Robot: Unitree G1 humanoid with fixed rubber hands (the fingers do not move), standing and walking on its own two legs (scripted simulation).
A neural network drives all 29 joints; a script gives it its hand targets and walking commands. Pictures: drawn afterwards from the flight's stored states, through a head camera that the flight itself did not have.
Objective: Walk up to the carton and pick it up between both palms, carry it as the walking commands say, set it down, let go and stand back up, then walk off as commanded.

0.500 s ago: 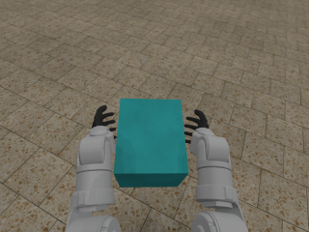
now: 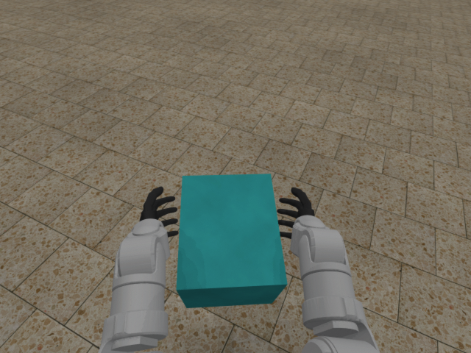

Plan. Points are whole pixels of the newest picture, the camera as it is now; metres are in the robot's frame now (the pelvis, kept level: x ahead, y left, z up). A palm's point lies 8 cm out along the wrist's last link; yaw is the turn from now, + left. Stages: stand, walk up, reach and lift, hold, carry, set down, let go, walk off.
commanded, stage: carry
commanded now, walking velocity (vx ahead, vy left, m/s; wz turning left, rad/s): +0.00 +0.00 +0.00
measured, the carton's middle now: (228, 241) +0.36 +0.01 -0.04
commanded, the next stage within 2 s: hold in 1.70 s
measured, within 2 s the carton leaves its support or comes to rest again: neither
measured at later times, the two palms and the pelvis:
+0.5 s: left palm (153, 230) +0.32 +0.14 +0.05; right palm (303, 230) +0.33 -0.12 +0.05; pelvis +0.01 +0.00 +0.00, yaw +0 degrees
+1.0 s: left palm (152, 238) +0.30 +0.14 +0.05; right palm (306, 231) +0.32 -0.12 +0.06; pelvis +0.00 +0.00 +0.00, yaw +0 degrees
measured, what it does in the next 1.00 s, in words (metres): stands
